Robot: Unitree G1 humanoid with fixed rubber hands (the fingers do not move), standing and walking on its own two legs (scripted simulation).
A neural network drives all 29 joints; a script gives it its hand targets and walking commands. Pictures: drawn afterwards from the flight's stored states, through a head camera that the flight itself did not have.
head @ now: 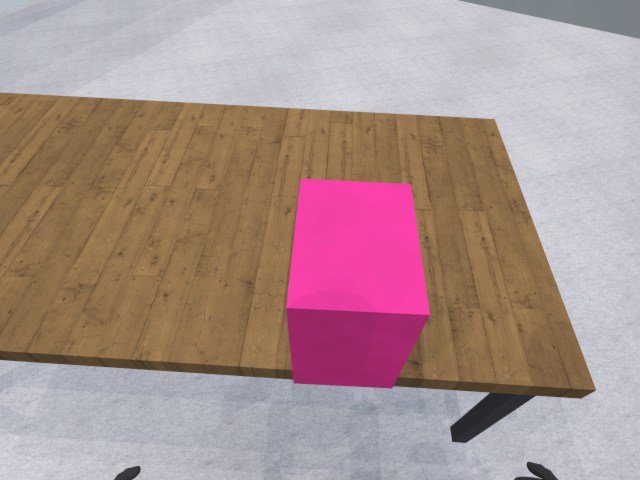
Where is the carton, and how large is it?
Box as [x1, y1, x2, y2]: [286, 179, 429, 387]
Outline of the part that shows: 300,179 286,305 293,381 296,383 392,387 429,315 410,184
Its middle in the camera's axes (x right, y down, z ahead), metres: +0.04 +0.08 +0.61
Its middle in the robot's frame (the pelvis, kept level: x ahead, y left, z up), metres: +0.39 -0.02 -0.06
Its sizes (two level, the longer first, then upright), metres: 0.217 0.165 0.261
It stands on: a table, 0.58 m high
